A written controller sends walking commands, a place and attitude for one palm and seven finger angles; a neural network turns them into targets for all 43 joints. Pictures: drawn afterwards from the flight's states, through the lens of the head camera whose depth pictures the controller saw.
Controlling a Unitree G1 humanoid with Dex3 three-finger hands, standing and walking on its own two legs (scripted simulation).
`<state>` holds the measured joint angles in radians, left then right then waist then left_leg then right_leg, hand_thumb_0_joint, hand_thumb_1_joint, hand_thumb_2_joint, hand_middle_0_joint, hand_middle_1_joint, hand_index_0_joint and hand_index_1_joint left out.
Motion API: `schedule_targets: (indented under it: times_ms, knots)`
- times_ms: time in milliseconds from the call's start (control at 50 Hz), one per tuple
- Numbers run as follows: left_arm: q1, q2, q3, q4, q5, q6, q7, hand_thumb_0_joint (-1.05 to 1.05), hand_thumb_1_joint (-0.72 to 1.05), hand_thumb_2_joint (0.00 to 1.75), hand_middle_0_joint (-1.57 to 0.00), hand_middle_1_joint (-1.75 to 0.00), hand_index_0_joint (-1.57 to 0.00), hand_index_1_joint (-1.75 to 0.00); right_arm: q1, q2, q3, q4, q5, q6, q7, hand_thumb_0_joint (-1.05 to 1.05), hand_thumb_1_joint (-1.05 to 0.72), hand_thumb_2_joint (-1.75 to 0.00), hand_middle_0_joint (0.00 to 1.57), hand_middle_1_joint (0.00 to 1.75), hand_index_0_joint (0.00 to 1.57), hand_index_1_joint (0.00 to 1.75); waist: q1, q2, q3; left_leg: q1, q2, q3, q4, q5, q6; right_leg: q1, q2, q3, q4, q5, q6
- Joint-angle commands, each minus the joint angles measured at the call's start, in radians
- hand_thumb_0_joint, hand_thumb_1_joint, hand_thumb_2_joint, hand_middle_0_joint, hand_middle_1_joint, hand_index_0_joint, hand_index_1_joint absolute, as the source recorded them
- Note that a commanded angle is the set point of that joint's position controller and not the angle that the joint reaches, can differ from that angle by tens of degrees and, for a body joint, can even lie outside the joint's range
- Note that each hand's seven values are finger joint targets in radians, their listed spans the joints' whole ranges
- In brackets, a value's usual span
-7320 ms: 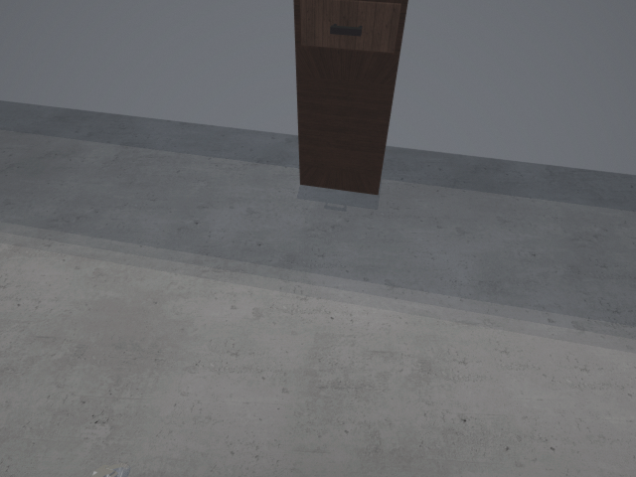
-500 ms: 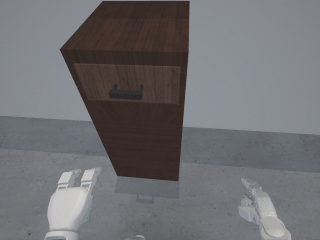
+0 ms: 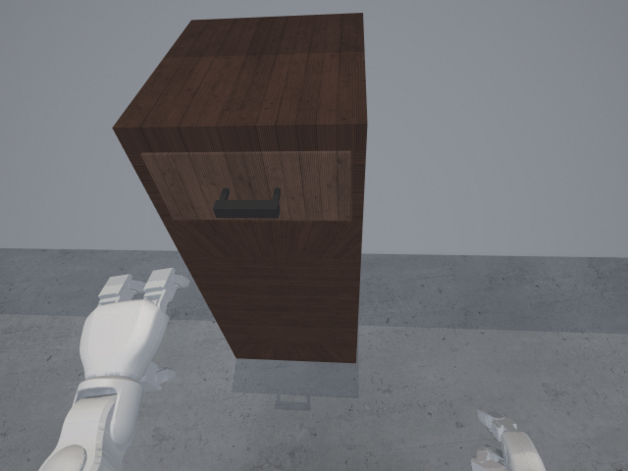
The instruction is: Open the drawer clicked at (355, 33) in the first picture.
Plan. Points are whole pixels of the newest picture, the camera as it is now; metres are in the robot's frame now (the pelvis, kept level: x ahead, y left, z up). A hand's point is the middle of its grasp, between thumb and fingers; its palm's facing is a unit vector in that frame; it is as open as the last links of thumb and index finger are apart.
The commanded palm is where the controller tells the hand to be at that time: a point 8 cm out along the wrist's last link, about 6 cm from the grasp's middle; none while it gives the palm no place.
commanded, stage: raise the hand with hooked fingers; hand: left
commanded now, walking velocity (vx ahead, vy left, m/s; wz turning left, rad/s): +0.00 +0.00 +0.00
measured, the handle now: (249, 201) +0.53 +0.18 +0.02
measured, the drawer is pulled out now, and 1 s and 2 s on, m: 0.00 0.00 0.00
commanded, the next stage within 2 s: move the hooked fingers above the handle in 0.92 s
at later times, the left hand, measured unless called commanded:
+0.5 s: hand (119, 264) +0.30 +0.27 +0.13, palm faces +0.10 -0.08 -0.99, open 13.8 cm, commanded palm +0.28 +0.27 +0.19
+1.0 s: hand (118, 272) +0.29 +0.26 +0.13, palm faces +0.11 -0.08 -0.99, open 13.8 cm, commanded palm +0.26 +0.26 +0.19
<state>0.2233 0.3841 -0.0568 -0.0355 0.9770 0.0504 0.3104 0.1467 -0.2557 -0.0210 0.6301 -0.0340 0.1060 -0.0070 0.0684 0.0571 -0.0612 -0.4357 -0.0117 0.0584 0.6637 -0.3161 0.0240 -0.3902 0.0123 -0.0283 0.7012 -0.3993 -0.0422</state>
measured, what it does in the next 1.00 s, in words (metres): stands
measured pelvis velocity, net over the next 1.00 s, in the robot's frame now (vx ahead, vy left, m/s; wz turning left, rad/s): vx -0.02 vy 0.02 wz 0.02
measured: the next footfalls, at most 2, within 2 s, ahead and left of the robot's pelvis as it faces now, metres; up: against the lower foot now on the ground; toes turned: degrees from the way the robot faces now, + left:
none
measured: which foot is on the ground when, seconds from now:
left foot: down 0.00-1.00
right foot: down 0.00-1.00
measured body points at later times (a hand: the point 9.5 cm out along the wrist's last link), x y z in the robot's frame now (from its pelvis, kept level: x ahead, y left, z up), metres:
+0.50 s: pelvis +0.00 +0.02 +0.02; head +0.00 -0.01 +0.47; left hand +0.29 +0.27 +0.18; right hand +0.22 -0.18 -0.09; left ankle +0.01 +0.11 -0.72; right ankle -0.03 -0.09 -0.72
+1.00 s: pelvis -0.02 +0.02 +0.02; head -0.01 -0.02 +0.47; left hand +0.28 +0.26 +0.18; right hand +0.18 -0.20 -0.10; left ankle +0.01 +0.11 -0.72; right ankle -0.03 -0.09 -0.72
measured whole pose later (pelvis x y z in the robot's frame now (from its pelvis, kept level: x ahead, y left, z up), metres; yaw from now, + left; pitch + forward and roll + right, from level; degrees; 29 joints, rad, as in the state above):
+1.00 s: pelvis -0.02 +0.02 +0.02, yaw +1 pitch +0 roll +0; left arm -0.13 0.50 -0.07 0.03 0.89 0.07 0.05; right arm 0.12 -0.26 0.01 0.66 0.02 0.14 -0.01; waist 0.08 0.08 0.00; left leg -0.26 -0.04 0.04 0.45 -0.19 0.05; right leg -0.21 0.00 -0.04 0.48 -0.27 -0.02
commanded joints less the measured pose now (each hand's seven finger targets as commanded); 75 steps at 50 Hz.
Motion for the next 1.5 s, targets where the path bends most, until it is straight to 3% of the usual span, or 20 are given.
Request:
schedule_targets:
  times_ms: [0, 200, 280, 360, 500, 560, 580, 660, 760, 840, 960, 1100, 1180, 1220, 1280, 1340, 1400, 1480]
  knots:
    - [-0.225, 0.175, 0.093, -0.217, -0.009, 0.030, 0.011, 0.00, -0.27, 0.40, -0.28, -1.05, -0.28, -1.05, -0.174, -0.085, -0.033, -0.175, 0.012, -0.047, -0.011, 0.00, -0.90, -0.90, 0.20, 0.30, 0.20, 0.30, 0.003, -0.050, -0.219, 0.180, -0.024, -0.054, -0.080, 0.286, 0.017, 0.072, -0.004, 0.055, -0.130, 0.363, 0.008]
    - [-0.399, 0.235, 0.094, -0.202, -0.021, 0.089, -0.116, 0.00, -0.50, 0.30, -0.30, -1.20, -0.30, -1.20, -0.180, -0.088, -0.012, -0.169, 0.036, -0.007, -0.012, 0.00, -0.90, -0.90, 0.20, 0.30, 0.20, 0.30, 0.009, -0.014, -0.177, 0.269, -0.006, -0.071, -0.163, 0.382, 0.006, 0.128, 0.005, 0.020, -0.185, 0.364, 0.003]
    - [-0.476, 0.261, 0.099, -0.197, -0.029, 0.098, -0.162, 0.00, -0.50, 0.30, -0.30, -1.20, -0.30, -1.20, -0.181, -0.088, -0.005, -0.167, 0.040, 0.004, -0.009, 0.00, -0.90, -0.90, 0.20, 0.30, 0.20, 0.30, 0.009, 0.004, -0.203, 0.310, -0.003, -0.080, -0.182, 0.440, 0.000, 0.162, 0.007, 0.014, -0.204, 0.381, 0.002]
    - [-0.543, 0.291, 0.111, -0.169, -0.048, 0.097, -0.216, 0.00, -0.50, 0.30, -0.30, -1.20, -0.30, -1.20, -0.181, -0.095, 0.000, -0.167, 0.043, 0.015, -0.012, 0.00, -0.90, -0.90, 0.20, 0.30, 0.20, 0.30, 0.005, -0.027, -0.189, 0.315, -0.006, -0.077, -0.206, 0.434, 0.003, 0.193, 0.010, 0.013, -0.233, 0.391, 0.004]
    - [-0.686, 0.344, 0.125, -0.153, -0.074, 0.055, -0.283, 0.00, -0.50, 0.30, -0.30, -1.20, -0.30, -1.20, -0.173, -0.100, 0.005, -0.156, 0.049, 0.014, -0.016, 0.00, -0.90, -0.90, 0.20, 0.30, 0.20, 0.30, 0.001, -0.011, -0.194, 0.337, -0.012, -0.084, -0.237, 0.394, 0.006, 0.214, 0.007, 0.011, -0.271, 0.358, 0.003]
    - [-0.584, 0.322, 0.133, -0.101, -0.090, 0.046, -0.303, 0.00, -0.50, 0.30, -0.30, -1.20, -0.30, -1.20, -0.164, -0.106, 0.000, -0.160, 0.050, 0.017, -0.007, 0.00, -0.90, -0.90, 0.20, 0.30, 0.20, 0.30, 0.013, -0.027, -0.176, 0.321, -0.010, -0.079, -0.244, 0.414, 0.003, 0.221, 0.010, 0.005, -0.278, 0.372, 0.004]
    - [-0.574, 0.295, 0.107, -0.090, -0.096, 0.044, -0.311, 0.00, -0.50, 0.30, -0.30, -1.20, -0.30, -1.20, -0.164, -0.106, 0.002, -0.161, 0.053, 0.019, -0.002, 0.00, -0.90, -0.90, 0.20, 0.30, 0.20, 0.30, 0.009, -0.033, -0.151, 0.306, -0.009, -0.077, -0.249, 0.388, 0.003, 0.210, 0.006, 0.003, -0.280, 0.353, 0.005]
    - [-0.582, 0.333, 0.145, -0.149, -0.097, 0.009, -0.301, 0.00, -0.50, 0.30, -0.30, -1.20, -0.30, -1.20, -0.164, -0.112, -0.004, -0.173, 0.049, 0.012, -0.001, 0.00, -0.90, -0.90, 0.20, 0.30, 0.20, 0.30, 0.019, -0.037, -0.167, 0.300, -0.012, -0.074, -0.259, 0.346, 0.008, 0.221, 0.008, 0.010, -0.289, 0.320, 0.005]
    - [-0.632, 0.370, 0.184, -0.201, -0.086, -0.034, -0.235, 0.00, -0.50, 0.30, -0.30, -1.20, -0.30, -1.20, -0.159, -0.107, -0.010, -0.158, 0.048, -0.007, -0.006, 0.00, -0.90, -0.90, 0.20, 0.30, 0.20, 0.30, 0.024, 0.008, -0.209, 0.317, -0.017, -0.079, -0.255, 0.323, 0.008, 0.211, 0.009, 0.018, -0.291, 0.283, 0.004]
    - [-0.635, 0.344, 0.164, -0.142, -0.084, -0.016, -0.202, 0.00, -0.50, 0.30, -0.30, -1.20, -0.30, -1.20, -0.160, -0.106, -0.012, -0.139, 0.056, -0.010, -0.010, 0.00, -0.90, -0.90, 0.20, 0.30, 0.20, 0.30, 0.017, -0.011, -0.180, 0.301, -0.019, -0.073, -0.263, 0.287, 0.007, 0.190, 0.008, 0.015, -0.295, 0.256, 0.006]
    - [-0.634, 0.317, 0.118, -0.119, -0.078, 0.026, -0.227, 0.00, -0.50, 0.30, -0.30, -1.20, -0.30, -1.20, -0.180, -0.109, -0.009, -0.141, 0.060, -0.009, -0.014, 0.00, -0.90, -0.90, 0.20, 0.30, 0.20, 0.30, 0.010, -0.017, -0.166, 0.306, -0.018, -0.070, -0.275, 0.257, 0.010, 0.194, 0.009, 0.019, -0.308, 0.230, 0.007]
    - [-0.714, 0.294, 0.079, -0.059, -0.074, 0.010, -0.256, 0.00, -0.50, 0.30, -0.30, -1.20, -0.30, -1.20, -0.161, -0.106, 0.001, -0.133, 0.058, -0.010, -0.023, 0.00, -0.90, -0.90, 0.20, 0.30, 0.20, 0.30, -0.009, -0.055, -0.130, 0.285, -0.021, -0.064, -0.270, 0.231, 0.015, 0.168, 0.003, 0.014, -0.312, 0.219, 0.011]
    - [-0.794, 0.324, 0.098, -0.035, -0.056, -0.010, -0.235, 0.00, -0.50, 0.30, -0.30, -1.20, -0.30, -1.20, -0.150, -0.103, -0.001, -0.127, 0.056, -0.013, -0.029, 0.00, -0.90, -0.90, 0.20, 0.30, 0.20, 0.30, -0.005, -0.038, -0.180, 0.292, -0.027, -0.059, -0.251, 0.247, 0.017, 0.176, 0.002, 0.024, -0.303, 0.236, 0.009]
    - [-0.801, 0.309, 0.088, -0.019, -0.053, -0.015, -0.224, 0.00, -0.50, 0.30, -0.30, -1.20, -0.30, -1.20, -0.144, -0.101, -0.004, -0.124, 0.057, -0.013, -0.029, 0.00, -0.90, -0.90, 0.20, 0.30, 0.20, 0.30, -0.004, -0.013, -0.197, 0.295, -0.029, -0.059, -0.243, 0.269, 0.014, 0.176, 0.003, 0.022, -0.290, 0.263, 0.006]
    - [-0.846, 0.282, 0.059, 0.035, -0.054, -0.005, -0.216, 0.00, -0.50, 0.30, -0.30, -1.20, -0.30, -1.20, -0.130, -0.103, -0.005, -0.120, 0.061, -0.012, -0.029, 0.00, -0.90, -0.90, 0.20, 0.30, 0.20, 0.30, -0.015, -0.040, -0.197, 0.282, -0.028, -0.056, -0.231, 0.271, 0.016, 0.165, 0.002, 0.023, -0.283, 0.276, 0.008]
    - [-0.854, 0.304, 0.074, 0.089, -0.045, 0.011, -0.213, 0.00, -0.50, 0.30, -0.30, -1.20, -0.30, -1.20, -0.122, -0.109, -0.007, -0.115, 0.062, -0.003, -0.033, 0.00, -0.90, -0.90, 0.20, 0.30, 0.20, 0.30, -0.015, -0.047, -0.206, 0.262, -0.031, -0.048, -0.221, 0.287, 0.018, 0.175, 0.001, 0.027, -0.273, 0.313, 0.009]
    - [-0.865, 0.283, 0.053, 0.086, -0.045, 0.015, -0.215, 0.00, -0.50, 0.30, -0.30, -1.20, -0.30, -1.20, -0.112, -0.108, -0.014, -0.126, 0.064, 0.000, -0.030, 0.00, -0.90, -0.90, 0.20, 0.30, 0.20, 0.30, -0.015, -0.031, -0.232, 0.270, -0.029, -0.050, -0.207, 0.319, 0.020, 0.177, 0.002, 0.027, -0.257, 0.345, 0.005]
    - [-0.899, 0.283, 0.046, 0.149, -0.042, 0.017, -0.220, 0.00, -0.50, 0.30, -0.30, -1.20, -0.30, -1.20, -0.090, -0.116, -0.017, -0.122, 0.066, 0.009, -0.034, 0.00, -0.90, -0.90, 0.20, 0.30, 0.20, 0.30, -0.026, -0.061, -0.224, 0.243, -0.030, -0.046, -0.196, 0.304, 0.024, 0.161, 0.002, 0.030, -0.248, 0.345, 0.009]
